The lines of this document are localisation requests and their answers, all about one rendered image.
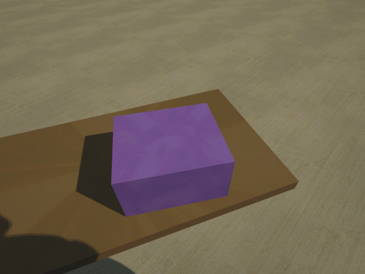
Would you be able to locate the table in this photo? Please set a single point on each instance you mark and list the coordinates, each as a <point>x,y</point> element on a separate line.
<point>59,212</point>

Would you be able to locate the carton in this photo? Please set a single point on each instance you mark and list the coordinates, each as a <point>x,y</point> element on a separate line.
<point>169,158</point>

